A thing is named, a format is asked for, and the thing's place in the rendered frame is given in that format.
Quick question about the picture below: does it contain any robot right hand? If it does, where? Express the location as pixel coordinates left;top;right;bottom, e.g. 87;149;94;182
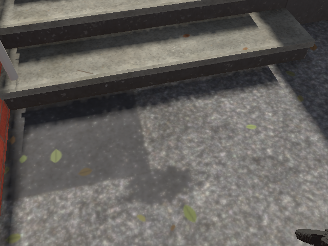
295;229;328;246

